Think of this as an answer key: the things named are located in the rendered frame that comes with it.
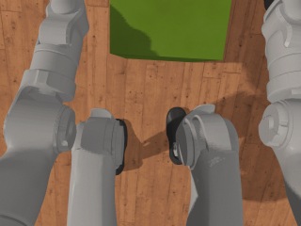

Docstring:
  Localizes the carton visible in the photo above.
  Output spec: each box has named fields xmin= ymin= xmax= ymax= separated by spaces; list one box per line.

xmin=109 ymin=0 xmax=232 ymax=63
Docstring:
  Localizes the right robot hand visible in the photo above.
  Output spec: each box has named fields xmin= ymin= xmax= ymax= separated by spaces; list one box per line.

xmin=263 ymin=0 xmax=275 ymax=10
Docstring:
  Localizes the robot right upper arm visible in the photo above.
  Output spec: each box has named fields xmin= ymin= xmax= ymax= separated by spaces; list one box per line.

xmin=258 ymin=100 xmax=301 ymax=226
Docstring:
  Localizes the left robot thigh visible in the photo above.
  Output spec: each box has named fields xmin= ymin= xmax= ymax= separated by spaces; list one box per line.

xmin=67 ymin=117 xmax=125 ymax=226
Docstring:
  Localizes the robot right forearm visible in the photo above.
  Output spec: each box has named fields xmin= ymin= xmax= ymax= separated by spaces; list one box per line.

xmin=261 ymin=0 xmax=301 ymax=103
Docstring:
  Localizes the robot left forearm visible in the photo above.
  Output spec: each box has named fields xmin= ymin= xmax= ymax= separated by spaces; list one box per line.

xmin=3 ymin=0 xmax=89 ymax=144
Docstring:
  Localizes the robot left foot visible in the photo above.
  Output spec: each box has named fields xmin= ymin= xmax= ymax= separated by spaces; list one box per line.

xmin=116 ymin=119 xmax=128 ymax=176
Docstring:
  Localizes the robot left upper arm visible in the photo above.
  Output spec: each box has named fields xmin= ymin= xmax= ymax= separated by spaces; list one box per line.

xmin=0 ymin=99 xmax=77 ymax=226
